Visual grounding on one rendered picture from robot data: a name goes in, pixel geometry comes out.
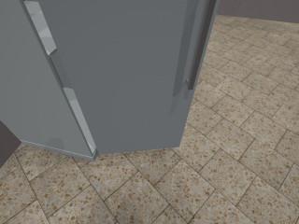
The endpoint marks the fridge door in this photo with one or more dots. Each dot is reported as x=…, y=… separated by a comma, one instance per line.
x=127, y=62

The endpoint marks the handle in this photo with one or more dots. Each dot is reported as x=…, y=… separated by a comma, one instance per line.
x=209, y=9

